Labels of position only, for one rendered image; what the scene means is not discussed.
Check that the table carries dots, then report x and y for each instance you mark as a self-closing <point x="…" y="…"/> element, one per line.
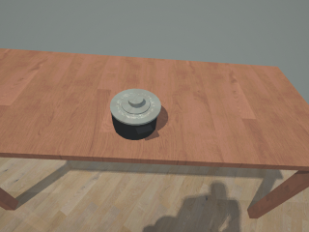
<point x="56" y="106"/>

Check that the knob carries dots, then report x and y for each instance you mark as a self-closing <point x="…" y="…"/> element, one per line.
<point x="135" y="100"/>

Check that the pot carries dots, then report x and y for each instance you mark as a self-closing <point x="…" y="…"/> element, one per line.
<point x="133" y="132"/>

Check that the lid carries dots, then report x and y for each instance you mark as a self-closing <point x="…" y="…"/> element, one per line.
<point x="135" y="115"/>

